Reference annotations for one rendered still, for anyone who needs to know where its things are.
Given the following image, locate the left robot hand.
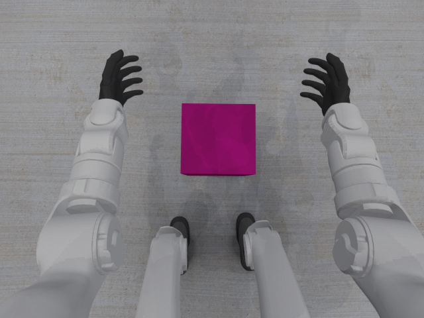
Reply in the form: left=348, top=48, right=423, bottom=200
left=99, top=50, right=144, bottom=106

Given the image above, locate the right robot thigh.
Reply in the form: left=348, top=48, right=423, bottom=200
left=243, top=227, right=311, bottom=318

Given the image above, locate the left robot upper arm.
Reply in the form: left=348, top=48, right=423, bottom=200
left=0, top=211, right=126, bottom=318

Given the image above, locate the right robot upper arm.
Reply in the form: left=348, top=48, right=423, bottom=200
left=332, top=215, right=424, bottom=318

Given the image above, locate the right robot hand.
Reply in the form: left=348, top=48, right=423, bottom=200
left=300, top=53, right=350, bottom=116

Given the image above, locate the left robot forearm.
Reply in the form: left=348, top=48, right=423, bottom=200
left=36, top=99, right=129, bottom=270

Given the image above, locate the left robot shin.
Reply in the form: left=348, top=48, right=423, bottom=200
left=150, top=227, right=182, bottom=249

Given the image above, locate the carton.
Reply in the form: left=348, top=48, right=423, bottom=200
left=180, top=103, right=256, bottom=176

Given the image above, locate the right robot forearm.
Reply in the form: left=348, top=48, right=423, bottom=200
left=321, top=103, right=424, bottom=240

